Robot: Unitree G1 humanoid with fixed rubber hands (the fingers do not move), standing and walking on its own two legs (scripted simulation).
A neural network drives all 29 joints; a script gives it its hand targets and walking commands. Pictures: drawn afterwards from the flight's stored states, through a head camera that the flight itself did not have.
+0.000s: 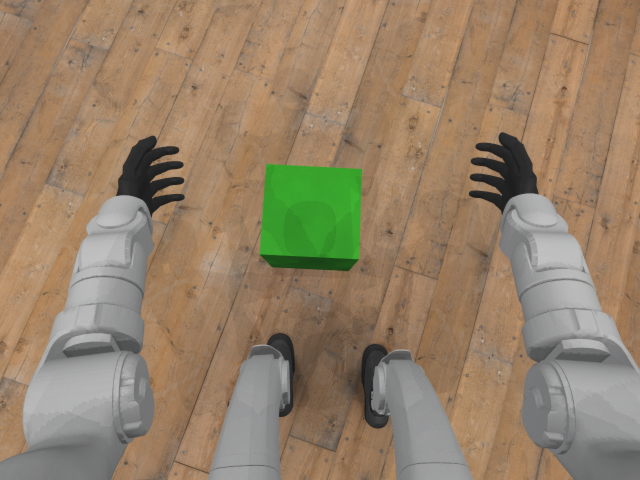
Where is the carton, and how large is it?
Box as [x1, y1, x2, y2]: [260, 164, 361, 270]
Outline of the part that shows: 266,164 260,254 271,266 348,270 358,259 361,169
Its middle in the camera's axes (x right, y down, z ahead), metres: -0.02 -0.05 +0.95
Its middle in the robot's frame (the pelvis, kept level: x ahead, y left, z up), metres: +0.51 +0.04 -0.56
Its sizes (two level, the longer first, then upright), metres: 0.210 0.200 0.250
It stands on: the floor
